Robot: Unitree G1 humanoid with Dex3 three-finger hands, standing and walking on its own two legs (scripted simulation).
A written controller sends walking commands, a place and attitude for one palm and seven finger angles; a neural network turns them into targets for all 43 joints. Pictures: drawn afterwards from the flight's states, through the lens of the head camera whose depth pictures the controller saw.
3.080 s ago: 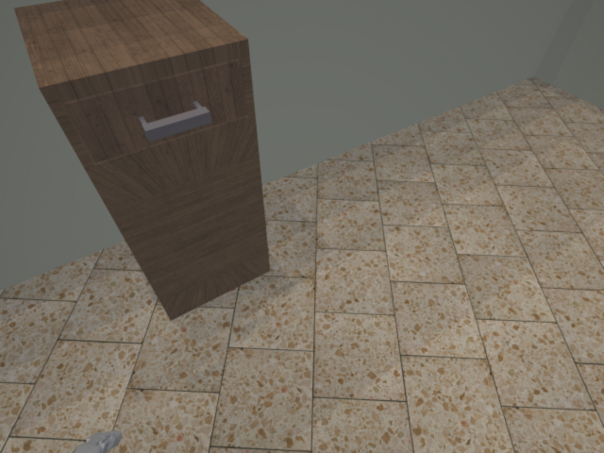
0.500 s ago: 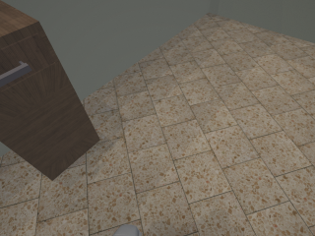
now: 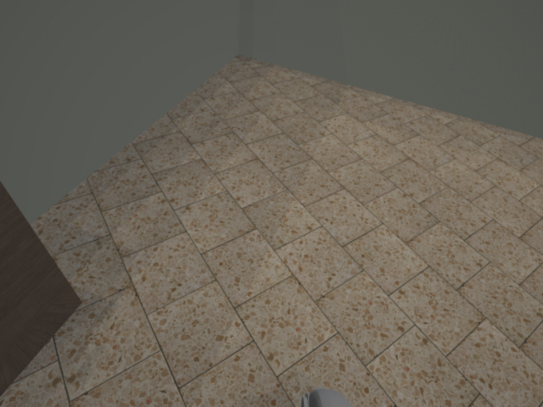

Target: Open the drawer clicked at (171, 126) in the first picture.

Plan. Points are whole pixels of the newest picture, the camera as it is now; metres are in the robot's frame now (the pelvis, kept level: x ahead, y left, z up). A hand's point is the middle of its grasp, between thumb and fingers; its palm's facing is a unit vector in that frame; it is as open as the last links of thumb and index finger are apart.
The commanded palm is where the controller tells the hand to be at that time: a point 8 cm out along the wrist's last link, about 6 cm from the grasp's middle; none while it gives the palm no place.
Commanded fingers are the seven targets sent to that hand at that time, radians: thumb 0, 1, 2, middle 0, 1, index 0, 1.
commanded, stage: walk to a spot facing it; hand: left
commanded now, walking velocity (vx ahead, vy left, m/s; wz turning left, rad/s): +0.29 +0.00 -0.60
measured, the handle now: out of the picture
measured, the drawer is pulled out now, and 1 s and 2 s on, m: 0.00 0.00 0.00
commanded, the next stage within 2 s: turn to face it in 0.66 s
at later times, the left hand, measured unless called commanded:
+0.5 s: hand (248, 309) +0.35 +0.06 -0.19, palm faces -0.32 -0.93 -0.17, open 7.4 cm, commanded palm none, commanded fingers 0.00 0.90 0.90 -0.20 -0.30 -0.20 -0.30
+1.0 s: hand (242, 261) +0.47 +0.09 -0.20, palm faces -0.34 -0.93 -0.17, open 7.4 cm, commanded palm none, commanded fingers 0.00 0.90 0.90 -0.20 -0.30 -0.20 -0.30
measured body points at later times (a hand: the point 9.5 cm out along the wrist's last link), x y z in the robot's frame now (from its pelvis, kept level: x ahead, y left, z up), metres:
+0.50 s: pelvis +0.19 -0.08 -0.03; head +0.24 -0.08 +0.42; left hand +0.37 +0.11 -0.18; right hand +0.08 -0.28 -0.17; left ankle +0.16 +0.09 -0.64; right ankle +0.21 -0.13 -0.75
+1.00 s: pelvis +0.41 -0.08 -0.01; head +0.44 -0.06 +0.44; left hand +0.49 +0.14 -0.18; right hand +0.41 -0.33 -0.14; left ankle +0.47 -0.02 -0.75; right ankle +0.28 -0.17 -0.67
